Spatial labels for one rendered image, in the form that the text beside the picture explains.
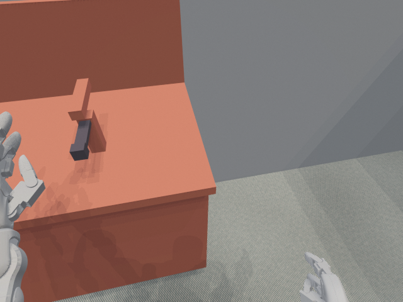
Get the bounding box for counter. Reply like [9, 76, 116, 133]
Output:
[0, 0, 216, 302]

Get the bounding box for tap lever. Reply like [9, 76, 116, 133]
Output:
[69, 120, 91, 161]

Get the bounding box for robot right hand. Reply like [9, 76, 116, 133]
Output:
[300, 252, 349, 302]

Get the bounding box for robot left hand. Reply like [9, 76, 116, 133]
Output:
[0, 111, 45, 229]

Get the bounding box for left robot forearm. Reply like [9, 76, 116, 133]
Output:
[0, 228, 28, 302]

